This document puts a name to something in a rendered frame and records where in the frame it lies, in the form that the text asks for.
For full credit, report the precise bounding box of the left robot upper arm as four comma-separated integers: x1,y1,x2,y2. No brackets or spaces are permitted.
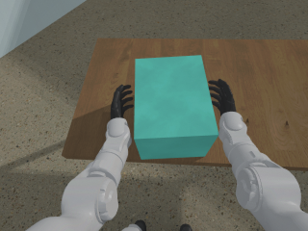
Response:
25,176,118,231

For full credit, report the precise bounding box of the right robot upper arm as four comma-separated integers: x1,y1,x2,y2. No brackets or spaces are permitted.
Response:
236,166,308,231

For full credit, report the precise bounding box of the left robot forearm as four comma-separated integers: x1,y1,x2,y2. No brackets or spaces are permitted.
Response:
61,117,132,211

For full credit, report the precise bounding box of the robot left hand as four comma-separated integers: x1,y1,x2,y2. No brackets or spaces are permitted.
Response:
110,85,134,120

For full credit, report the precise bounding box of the table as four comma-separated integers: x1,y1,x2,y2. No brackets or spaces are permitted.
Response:
62,38,308,171

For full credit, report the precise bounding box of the robot left foot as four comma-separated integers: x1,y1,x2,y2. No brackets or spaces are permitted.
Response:
135,219,146,231

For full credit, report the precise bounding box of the right robot forearm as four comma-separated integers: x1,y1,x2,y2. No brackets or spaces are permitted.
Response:
218,112,301,205

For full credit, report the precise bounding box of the carton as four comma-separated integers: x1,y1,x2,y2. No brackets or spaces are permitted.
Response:
134,55,219,160

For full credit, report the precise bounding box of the robot right hand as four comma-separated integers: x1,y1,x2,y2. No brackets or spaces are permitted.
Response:
208,79,237,116

